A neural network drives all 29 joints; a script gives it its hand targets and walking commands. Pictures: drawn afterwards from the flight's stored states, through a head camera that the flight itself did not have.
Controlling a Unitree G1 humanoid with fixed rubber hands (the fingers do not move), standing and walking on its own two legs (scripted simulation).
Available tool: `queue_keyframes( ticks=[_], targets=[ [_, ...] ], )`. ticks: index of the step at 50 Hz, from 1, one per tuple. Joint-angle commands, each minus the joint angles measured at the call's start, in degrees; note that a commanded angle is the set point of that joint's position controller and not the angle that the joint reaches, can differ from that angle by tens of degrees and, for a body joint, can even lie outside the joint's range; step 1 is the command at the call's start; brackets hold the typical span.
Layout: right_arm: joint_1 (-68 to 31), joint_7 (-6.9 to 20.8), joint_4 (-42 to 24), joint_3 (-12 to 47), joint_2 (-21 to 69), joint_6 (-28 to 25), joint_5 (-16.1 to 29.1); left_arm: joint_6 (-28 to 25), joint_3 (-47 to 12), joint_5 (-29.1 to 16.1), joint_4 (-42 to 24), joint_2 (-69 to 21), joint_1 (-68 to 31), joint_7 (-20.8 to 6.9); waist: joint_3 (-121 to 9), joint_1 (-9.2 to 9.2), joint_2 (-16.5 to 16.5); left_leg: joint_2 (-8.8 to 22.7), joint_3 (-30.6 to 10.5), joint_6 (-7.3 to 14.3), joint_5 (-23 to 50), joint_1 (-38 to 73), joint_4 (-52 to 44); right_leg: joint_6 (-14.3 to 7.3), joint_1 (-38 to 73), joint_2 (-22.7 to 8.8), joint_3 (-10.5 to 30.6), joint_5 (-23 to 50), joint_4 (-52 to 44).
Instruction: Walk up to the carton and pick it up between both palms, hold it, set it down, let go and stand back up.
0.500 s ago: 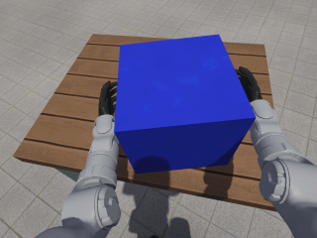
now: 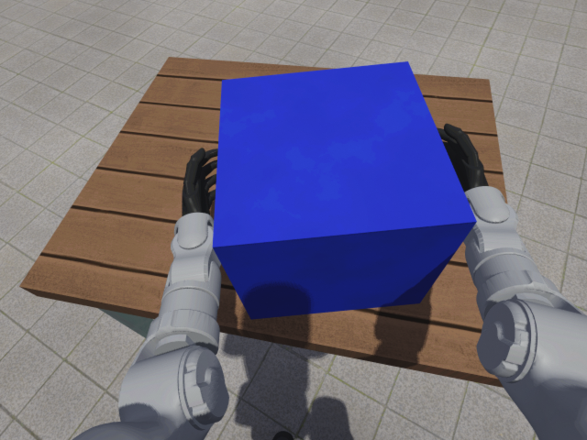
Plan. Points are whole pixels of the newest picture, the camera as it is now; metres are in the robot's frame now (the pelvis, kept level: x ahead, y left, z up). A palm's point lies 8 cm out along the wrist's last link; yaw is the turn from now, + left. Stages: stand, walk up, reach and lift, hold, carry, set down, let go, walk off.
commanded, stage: set down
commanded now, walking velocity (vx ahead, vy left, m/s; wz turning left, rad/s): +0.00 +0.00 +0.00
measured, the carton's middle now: (325, 197) +0.45 +0.07 +0.01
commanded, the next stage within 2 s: none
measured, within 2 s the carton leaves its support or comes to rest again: neither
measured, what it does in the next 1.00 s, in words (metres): stands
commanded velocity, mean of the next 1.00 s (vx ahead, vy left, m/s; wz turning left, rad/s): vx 0.00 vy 0.00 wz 0.00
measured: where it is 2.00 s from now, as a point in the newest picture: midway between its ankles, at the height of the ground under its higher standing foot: outside the picture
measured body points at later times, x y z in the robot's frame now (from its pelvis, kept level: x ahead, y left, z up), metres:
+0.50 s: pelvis +0.01 +0.00 +0.00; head +0.09 +0.01 +0.44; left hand +0.39 +0.25 +0.04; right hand +0.48 -0.12 +0.06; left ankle +0.00 +0.12 -0.74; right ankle -0.02 -0.09 -0.74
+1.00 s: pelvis -0.01 +0.00 -0.02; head +0.10 -0.02 +0.41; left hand +0.39 +0.27 +0.02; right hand +0.51 -0.16 +0.05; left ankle +0.00 +0.12 -0.74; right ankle -0.02 -0.09 -0.74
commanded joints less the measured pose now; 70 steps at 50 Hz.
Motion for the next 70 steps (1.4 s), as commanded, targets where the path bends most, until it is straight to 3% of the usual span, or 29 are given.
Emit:
queue_keyframes(
  ticks=[1,11,18,23,30,34,41,46,51,55,63,70],
  targets=[
    [-25.0,4.9,-1.6,8.9,22.2,0.2,-3.4,0.8,-13.2,2.5,0.6,-21.4,-22.7,-4.2,-23.7,-0.43,-5.9,-1.2,5.3,2.0,14.0,7.1,0.1,3.4,20.7,-1.8,0.0,14.8,1.2],
    [-22.6,5.0,-2.9,7.6,21.9,0.4,-4.8,1.0,-11.8,4.2,-0.6,-21.6,-19.9,-4.1,-21.6,-0.75,-5.5,-1.2,5.1,2.0,15.5,8.8,0.4,3.2,19.7,-1.7,0.0,14.5,0.9],
    [-21.6,3.5,-4.2,6.9,14.3,0.4,-2.7,0.9,-9.8,3.7,-2.6,-15.0,-18.1,-2.4,-22.5,-0.39,-5.3,-0.9,5.0,1.6,19.2,10.4,0.9,3.3,20.4,-1.3,0.4,16.6,1.1],
    [-23.3,-0.4,-4.1,10.3,1.7,0.2,6.4,-0.8,-10.5,-1.3,-4.0,-3.6,-18.4,2.2,-27.8,0.56,-3.9,-0.2,4.9,0.4,24.5,10.3,3.5,3.1,19.8,-0.5,1.5,18.9,2.1],
    [-31.5,-3.4,0.7,24.4,-11.2,0.4,24.5,-3.0,-17.2,-13.5,2.3,7.0,-23.8,6.6,-38.5,2.97,-1.5,0.3,3.7,-2.1,26.3,7.2,10.0,2.5,14.5,0.7,2.8,19.3,5.9],
    [-33.4,-3.5,3.9,30.6,-16.1,0.0,31.2,-4.2,-18.3,-17.4,4.8,11.1,-25.4,6.4,-41.1,3.74,-2.7,0.4,3.2,-3.2,27.4,5.3,13.2,2.4,12.6,1.4,2.6,21.6,8.4],
    [-34.8,-2.7,6.2,34.5,-22.6,-0.3,36.1,-5.1,-19.4,-20.5,7.2,17.3,-25.5,4.9,-42.8,3.33,-6.7,0.3,3.3,-3.5,23.5,-0.5,13.7,3.2,14.0,2.0,2.2,23.3,11.0],
    [-36.3,-1.3,3.9,36.9,-25.0,0.0,40.3,-5.4,-21.2,-23.7,4.0,20.4,-27.0,4.2,-47.0,3.34,-7.0,0.0,3.4,-3.1,21.6,-3.9,14.2,3.6,15.5,1.6,2.6,24.0,13.3],
    [-38.1,-0.7,-2.5,38.2,-28.1,2.5,44.1,-1.4,-22.7,-26.4,-4.3,23.2,-28.5,4.0,-51.7,3.58,-6.8,-0.3,3.2,-2.8,22.6,-3.4,14.5,3.9,18.1,1.8,2.5,27.8,14.2],
    [-38.1,-0.5,-6.4,38.8,-29.6,5.7,45.2,3.9,-22.5,-27.2,-8.6,24.8,-27.7,3.5,-50.6,3.57,-8.7,-0.4,2.7,-2.1,21.4,-4.5,13.1,4.4,22.3,1.7,2.8,30.7,13.9],
    [-37.6,-0.8,-10.7,38.0,-30.7,11.9,44.3,12.8,-19.1,-26.4,-11.0,27.5,-26.4,2.7,-42.9,2.94,-11.5,-1.5,2.1,-0.6,16.2,-8.8,8.1,5.6,31.4,0.6,4.4,34.6,12.8],
    [-38.6,-1.3,-13.5,35.6,-31.1,17.6,43.4,19.8,-16.3,-25.2,-15.9,29.2,-28.5,2.9,-39.9,2.03,-9.7,-2.1,1.7,-0.2,15.6,-7.1,5.2,6.0,35.0,0.0,5.3,36.8,11.2]
  ],
)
